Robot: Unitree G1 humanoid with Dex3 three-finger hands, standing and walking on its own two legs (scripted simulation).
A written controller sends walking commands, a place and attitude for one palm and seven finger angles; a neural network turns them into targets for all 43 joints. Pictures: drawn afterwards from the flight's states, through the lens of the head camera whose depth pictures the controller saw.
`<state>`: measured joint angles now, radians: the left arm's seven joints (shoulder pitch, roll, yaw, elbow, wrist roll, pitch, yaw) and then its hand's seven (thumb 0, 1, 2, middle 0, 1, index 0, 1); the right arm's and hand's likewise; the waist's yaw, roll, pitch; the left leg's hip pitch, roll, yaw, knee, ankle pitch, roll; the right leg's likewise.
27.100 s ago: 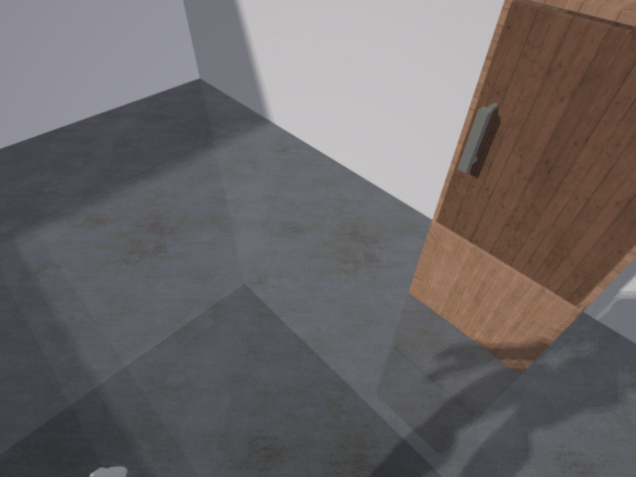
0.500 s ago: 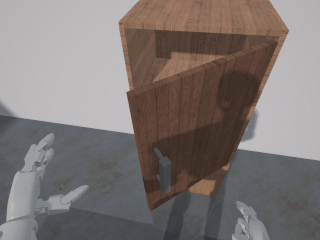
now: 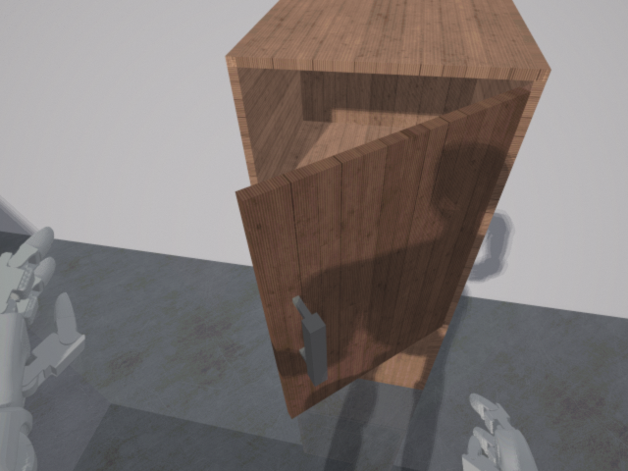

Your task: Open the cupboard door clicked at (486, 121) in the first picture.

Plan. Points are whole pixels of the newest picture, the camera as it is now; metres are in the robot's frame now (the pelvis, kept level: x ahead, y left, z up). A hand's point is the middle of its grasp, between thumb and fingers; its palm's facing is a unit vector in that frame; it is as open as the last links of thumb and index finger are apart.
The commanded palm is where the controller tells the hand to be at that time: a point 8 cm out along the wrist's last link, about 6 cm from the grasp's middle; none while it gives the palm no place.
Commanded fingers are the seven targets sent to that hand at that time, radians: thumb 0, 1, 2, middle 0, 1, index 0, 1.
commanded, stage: draw the hand back to the body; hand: left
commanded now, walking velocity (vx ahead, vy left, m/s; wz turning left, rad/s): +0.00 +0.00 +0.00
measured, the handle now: (308, 341) +0.31 +0.06 -0.03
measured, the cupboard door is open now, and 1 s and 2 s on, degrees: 42 42 42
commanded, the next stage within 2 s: step back with the hand held close in 0.16 s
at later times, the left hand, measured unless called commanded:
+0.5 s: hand (72, 346) +0.18 +0.26 +0.16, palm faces +0.41 -0.77 -0.48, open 7.4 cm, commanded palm +0.12 +0.30 +0.17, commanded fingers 0.00 0.90 0.90 -0.20 -0.30 -0.20 -0.30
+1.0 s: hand (26, 404) +0.12 +0.27 +0.15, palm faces +0.47 -0.75 -0.46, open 7.4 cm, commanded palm +0.06 +0.31 +0.17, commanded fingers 0.00 0.90 0.90 -0.20 -0.30 -0.20 -0.30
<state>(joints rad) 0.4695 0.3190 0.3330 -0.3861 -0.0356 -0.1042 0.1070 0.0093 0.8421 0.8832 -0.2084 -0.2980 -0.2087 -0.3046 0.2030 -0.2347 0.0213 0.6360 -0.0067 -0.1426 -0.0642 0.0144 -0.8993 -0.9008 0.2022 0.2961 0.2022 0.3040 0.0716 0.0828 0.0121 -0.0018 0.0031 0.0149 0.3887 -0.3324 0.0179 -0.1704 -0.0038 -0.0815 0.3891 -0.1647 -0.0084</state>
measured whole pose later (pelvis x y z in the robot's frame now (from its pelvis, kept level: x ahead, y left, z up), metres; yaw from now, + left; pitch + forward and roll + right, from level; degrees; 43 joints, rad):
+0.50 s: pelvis -0.03 +0.00 +0.00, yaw -1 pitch +0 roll +0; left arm 0.50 0.36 0.40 -0.40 -0.02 -0.18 0.12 0.01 0.89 0.90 -0.21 -0.30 -0.21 -0.30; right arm 0.18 -0.25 0.02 0.59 -0.01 -0.09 -0.06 0.01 -0.90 -0.90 0.20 0.30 0.20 0.30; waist 0.01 0.05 0.01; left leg -0.13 0.00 0.03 0.45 -0.32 0.02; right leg -0.28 -0.01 -0.07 0.40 -0.12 -0.01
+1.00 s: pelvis -0.08 +0.01 -0.03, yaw -1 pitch -2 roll +1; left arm 0.48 0.38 0.44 -0.50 0.02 -0.21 0.15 0.01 0.88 0.90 -0.21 -0.30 -0.21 -0.31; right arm 0.24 -0.22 0.02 0.55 0.00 -0.09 -0.07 0.01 -0.90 -0.90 0.20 0.30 0.20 0.30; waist 0.01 -0.03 0.04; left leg -0.32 -0.03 0.05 0.70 -0.37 0.05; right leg -0.46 -0.05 -0.04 0.63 -0.14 0.00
